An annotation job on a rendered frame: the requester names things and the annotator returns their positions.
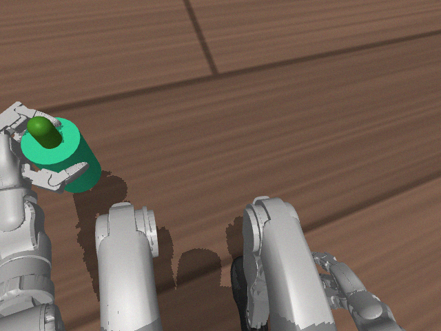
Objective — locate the right robot foot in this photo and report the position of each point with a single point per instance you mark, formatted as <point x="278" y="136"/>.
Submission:
<point x="239" y="289"/>

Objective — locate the right robot arm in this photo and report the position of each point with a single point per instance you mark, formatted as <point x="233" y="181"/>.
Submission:
<point x="371" y="314"/>

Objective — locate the bottle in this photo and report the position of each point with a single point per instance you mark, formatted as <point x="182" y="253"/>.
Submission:
<point x="57" y="149"/>

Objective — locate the left robot arm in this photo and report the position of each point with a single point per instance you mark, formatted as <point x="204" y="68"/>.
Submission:
<point x="26" y="289"/>

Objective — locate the right robot hand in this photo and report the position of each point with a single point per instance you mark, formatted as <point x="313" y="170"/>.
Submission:
<point x="342" y="281"/>

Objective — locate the left robot hand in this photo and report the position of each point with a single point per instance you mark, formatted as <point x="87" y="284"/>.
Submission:
<point x="15" y="169"/>

